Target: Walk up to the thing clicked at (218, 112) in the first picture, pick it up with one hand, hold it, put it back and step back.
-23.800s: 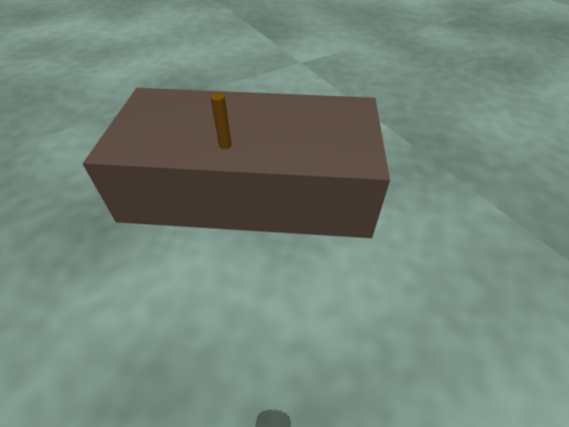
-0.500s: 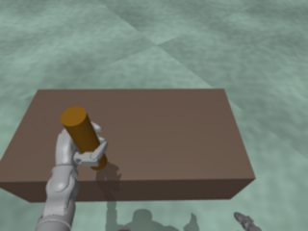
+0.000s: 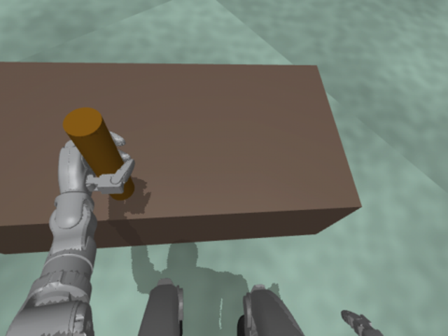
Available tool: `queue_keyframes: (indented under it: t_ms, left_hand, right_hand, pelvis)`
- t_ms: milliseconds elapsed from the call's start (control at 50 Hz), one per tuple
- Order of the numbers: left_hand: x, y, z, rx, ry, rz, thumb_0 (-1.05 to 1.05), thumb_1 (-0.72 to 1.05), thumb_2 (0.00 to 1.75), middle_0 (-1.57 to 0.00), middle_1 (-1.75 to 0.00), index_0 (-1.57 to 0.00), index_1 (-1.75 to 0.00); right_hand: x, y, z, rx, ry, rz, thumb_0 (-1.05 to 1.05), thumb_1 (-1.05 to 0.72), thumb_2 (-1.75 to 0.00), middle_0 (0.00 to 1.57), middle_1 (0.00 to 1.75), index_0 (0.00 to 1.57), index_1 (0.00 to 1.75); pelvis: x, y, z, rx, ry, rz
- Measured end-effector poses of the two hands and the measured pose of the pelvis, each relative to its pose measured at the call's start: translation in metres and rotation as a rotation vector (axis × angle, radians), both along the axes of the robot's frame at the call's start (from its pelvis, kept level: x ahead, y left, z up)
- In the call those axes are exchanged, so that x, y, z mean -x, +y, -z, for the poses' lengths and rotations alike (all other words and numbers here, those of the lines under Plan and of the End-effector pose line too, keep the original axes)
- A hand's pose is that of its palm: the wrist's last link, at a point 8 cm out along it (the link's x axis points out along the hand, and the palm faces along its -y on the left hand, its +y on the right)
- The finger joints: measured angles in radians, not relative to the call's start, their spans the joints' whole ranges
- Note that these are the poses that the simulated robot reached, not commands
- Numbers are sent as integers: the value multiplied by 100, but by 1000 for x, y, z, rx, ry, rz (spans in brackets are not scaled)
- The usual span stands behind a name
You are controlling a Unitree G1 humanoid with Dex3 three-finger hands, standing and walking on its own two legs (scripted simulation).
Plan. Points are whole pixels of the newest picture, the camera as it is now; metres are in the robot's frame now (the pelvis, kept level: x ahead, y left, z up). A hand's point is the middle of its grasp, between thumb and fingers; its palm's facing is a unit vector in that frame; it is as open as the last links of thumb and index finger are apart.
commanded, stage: crouch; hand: left
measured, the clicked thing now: (106, 162) +0.42 +0.20 +0.00
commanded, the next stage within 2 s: lower in 0.88 s
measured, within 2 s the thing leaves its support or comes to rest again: rests again in 1.42 s
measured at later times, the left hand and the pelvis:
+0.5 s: hand (122, 156) +0.48 +0.20 -0.10, palm faces +0.17 -0.99 -0.03, open 7.1 cm; pelvis -0.02 +0.01 -0.09, yaw -3 degrees
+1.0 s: hand (129, 151) +0.52 +0.20 -0.14, palm faces +0.15 -0.99 -0.04, open 7.1 cm; pelvis -0.03 +0.01 -0.13, yaw -5 degrees
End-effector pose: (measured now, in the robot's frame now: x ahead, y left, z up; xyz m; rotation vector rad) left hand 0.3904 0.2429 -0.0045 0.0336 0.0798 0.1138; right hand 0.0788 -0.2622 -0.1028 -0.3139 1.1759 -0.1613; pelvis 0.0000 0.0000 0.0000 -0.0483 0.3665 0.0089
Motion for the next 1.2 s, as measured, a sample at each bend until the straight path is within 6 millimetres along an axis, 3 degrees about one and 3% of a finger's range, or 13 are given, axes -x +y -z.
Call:
queue_keyframes:
  t_ms: [180, 320, 460, 820, 1200]
  left_hand:
    - [-38, -2, 33, 17, -13, -7, 1, -9, 118, -88, -113, -92, -114]
    - [-51, -3, 64, 31, -11, -36, 1, -10, 118, -88, -113, -92, -114]
    - [-58, 8, 87, 9, -28, -62, 1, -10, 118, -89, -113, -92, -113]
    - [-92, 7, 117, 2, 5, -26, 1, -10, 119, -89, -112, -93, -113]
    - [-106, 12, 154, 1, 13, -29, 1, -10, 119, -89, -112, -93, -113]
  right_hand:
    - [38, 9, 41, -24, 137, 59, 1, -93, -90, 20, 30, 20, 30]
    - [44, 16, 68, -47, 156, 66, 1, -93, -90, 20, 30, 20, 30]
    - [46, 17, 89, -38, 160, 54, 0, -93, -90, 20, 30, 20, 30]
    - [75, 11, 115, 4, 222, 86, 0, -93, -90, 20, 30, 20, 30]
    - [92, 13, 146, 5, 270, 97, 0, -94, -91, 20, 30, 20, 30]
  pelvis:
    - [-2, 5, 34, 16, 96, 18]
    - [5, 7, 59, 22, 142, 31]
    - [14, 6, 82, 31, 174, 35]
    - [25, 8, 116, 49, 228, 48]
    - [30, 7, 149, 53, 269, 60]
